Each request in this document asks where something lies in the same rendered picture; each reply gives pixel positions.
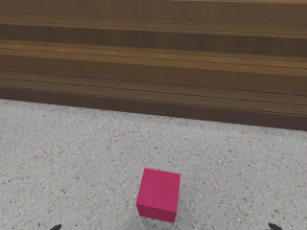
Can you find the carton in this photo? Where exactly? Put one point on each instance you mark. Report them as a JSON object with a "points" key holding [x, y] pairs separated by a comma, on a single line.
{"points": [[158, 195]]}

